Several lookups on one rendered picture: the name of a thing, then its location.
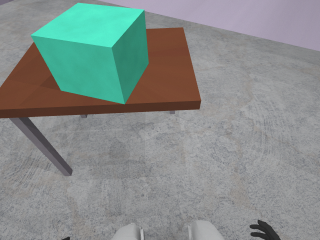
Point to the robot thigh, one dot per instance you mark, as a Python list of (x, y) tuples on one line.
[(203, 230), (130, 232)]

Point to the right robot hand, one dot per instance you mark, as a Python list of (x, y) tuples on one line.
[(269, 233)]

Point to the robot left thigh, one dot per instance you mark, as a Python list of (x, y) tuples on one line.
[(130, 232)]

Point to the table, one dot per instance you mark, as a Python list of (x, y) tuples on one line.
[(167, 84)]

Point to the carton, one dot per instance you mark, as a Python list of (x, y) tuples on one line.
[(94, 50)]

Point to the robot right thigh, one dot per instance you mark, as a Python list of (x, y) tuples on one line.
[(203, 230)]

